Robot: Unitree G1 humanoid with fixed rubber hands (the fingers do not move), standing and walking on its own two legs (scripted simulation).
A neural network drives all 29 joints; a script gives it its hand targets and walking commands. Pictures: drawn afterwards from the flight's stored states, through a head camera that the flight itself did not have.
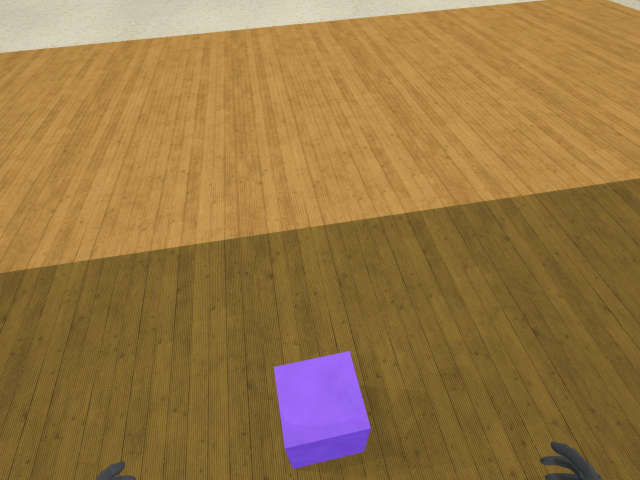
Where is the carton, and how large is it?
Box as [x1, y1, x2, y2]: [274, 351, 370, 468]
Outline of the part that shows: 349,351 274,367 284,446 292,468 360,452 364,449 370,427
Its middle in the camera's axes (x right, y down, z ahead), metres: +0.01 +0.49 +1.07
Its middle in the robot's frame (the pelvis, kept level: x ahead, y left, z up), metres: +0.39 +0.03 -0.66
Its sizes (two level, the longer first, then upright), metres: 0.210 0.200 0.250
